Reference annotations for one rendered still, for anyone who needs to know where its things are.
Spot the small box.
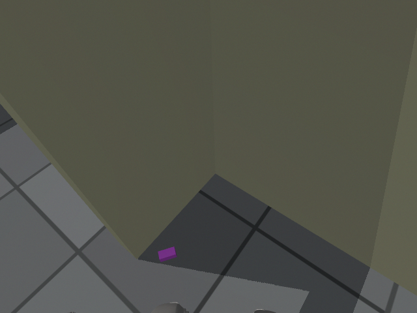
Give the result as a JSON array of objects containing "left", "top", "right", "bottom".
[{"left": 158, "top": 247, "right": 177, "bottom": 262}]

